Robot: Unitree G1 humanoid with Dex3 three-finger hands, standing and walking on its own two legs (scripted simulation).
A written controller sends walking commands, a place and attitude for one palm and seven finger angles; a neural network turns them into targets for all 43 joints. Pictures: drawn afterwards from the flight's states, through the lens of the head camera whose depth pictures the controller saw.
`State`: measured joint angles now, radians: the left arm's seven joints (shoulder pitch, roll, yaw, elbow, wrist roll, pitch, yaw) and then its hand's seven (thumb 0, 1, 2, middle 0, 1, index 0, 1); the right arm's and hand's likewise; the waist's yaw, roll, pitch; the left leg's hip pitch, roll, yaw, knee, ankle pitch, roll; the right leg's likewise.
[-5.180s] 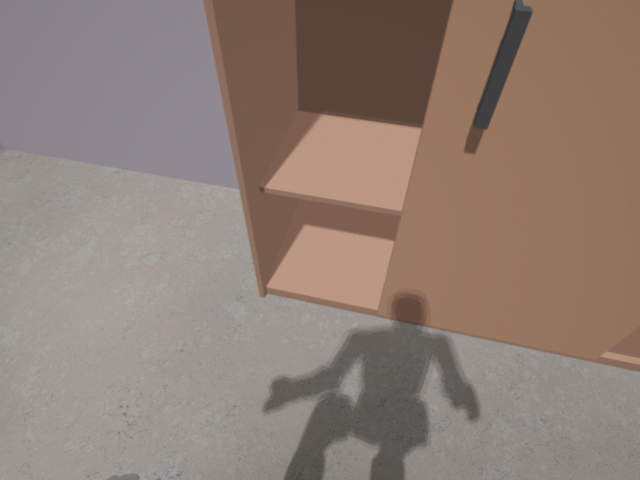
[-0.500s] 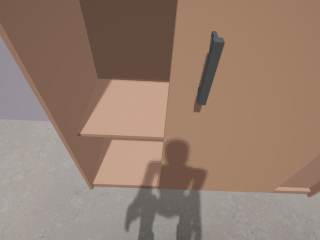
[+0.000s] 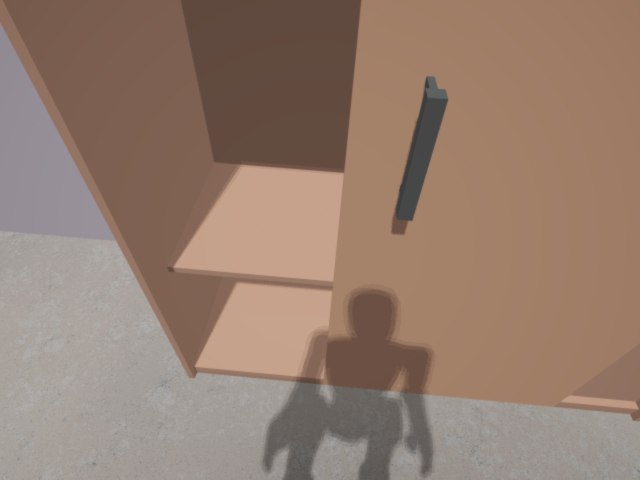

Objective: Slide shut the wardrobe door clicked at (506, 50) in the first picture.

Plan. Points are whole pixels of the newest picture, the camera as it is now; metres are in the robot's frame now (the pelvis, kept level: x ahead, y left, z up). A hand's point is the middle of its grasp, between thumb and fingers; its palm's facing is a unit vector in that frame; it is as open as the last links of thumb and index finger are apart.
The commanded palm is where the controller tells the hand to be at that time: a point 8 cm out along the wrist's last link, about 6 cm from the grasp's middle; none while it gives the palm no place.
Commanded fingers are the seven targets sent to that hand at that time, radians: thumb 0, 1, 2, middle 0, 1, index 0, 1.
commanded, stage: come to a stop and stand still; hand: right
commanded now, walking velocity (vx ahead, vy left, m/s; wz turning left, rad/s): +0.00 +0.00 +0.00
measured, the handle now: (416, 153) +0.50 -0.09 +0.17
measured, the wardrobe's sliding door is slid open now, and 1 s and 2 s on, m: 0.42 0.42 0.42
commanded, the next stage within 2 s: look again from close up in 0.02 s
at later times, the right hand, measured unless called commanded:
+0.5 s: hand out of the picture -0.03 -0.18 -0.18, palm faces +0.04 +0.98 -0.21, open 7.4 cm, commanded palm none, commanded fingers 0.00 -0.90 -0.90 0.20 0.30 0.20 0.30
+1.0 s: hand out of the picture -0.10 -0.18 -0.18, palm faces +0.03 +0.98 -0.18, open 7.4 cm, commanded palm none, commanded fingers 0.00 -0.90 -0.90 0.20 0.30 0.20 0.30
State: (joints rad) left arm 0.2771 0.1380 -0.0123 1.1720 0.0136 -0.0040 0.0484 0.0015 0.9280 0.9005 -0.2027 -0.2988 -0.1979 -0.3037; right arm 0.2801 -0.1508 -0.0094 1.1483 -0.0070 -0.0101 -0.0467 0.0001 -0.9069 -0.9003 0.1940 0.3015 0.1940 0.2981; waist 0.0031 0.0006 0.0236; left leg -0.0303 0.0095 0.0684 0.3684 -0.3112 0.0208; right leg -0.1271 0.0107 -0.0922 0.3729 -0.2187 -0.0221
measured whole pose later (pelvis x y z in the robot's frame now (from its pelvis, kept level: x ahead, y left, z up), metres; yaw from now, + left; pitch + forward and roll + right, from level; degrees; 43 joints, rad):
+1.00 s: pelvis -0.05 -0.02 -0.01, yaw +0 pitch -2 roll +1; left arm 0.32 0.12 0.00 1.13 0.01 0.01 0.02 0.00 0.91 0.90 -0.20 -0.30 -0.20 -0.30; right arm 0.37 -0.13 0.01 1.11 -0.02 -0.01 -0.05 0.00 -0.91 -0.90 0.20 0.30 0.20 0.30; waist 0.00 0.00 0.05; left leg -0.16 0.02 0.07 0.47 -0.28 0.00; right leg -0.26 0.01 -0.10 0.47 -0.19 -0.06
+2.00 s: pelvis -0.02 +0.00 -0.01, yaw +1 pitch +0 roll -2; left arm 0.32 0.13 0.03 1.14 0.02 0.01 0.04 0.00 0.91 0.90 -0.20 -0.30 -0.20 -0.30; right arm 0.39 -0.12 -0.02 1.11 -0.04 0.02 -0.02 0.00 -0.91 -0.90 0.19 0.30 0.19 0.30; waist 0.01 0.01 0.02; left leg -0.18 0.03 0.05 0.53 -0.35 0.02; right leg -0.23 0.02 -0.12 0.45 -0.23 -0.04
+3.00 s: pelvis +0.01 +0.02 -0.01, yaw -2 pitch -2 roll +0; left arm 0.19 0.18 0.03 1.00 0.02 0.03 0.02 0.00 0.91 0.90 -0.20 -0.30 -0.20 -0.30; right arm 0.25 -0.19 -0.05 1.03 -0.02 0.04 -0.03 0.00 -0.90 -0.90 0.20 0.30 0.20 0.30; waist -0.03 0.04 0.09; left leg -0.26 0.06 0.05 0.61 -0.37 -0.02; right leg -0.22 0.01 -0.04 0.54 -0.30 -0.02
